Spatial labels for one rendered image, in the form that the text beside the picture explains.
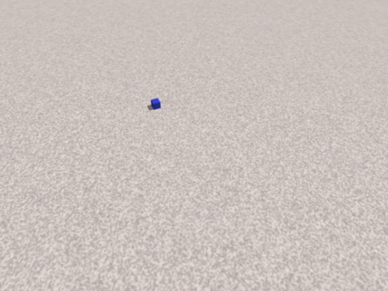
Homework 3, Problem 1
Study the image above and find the cube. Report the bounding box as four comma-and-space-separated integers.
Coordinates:
151, 98, 161, 110

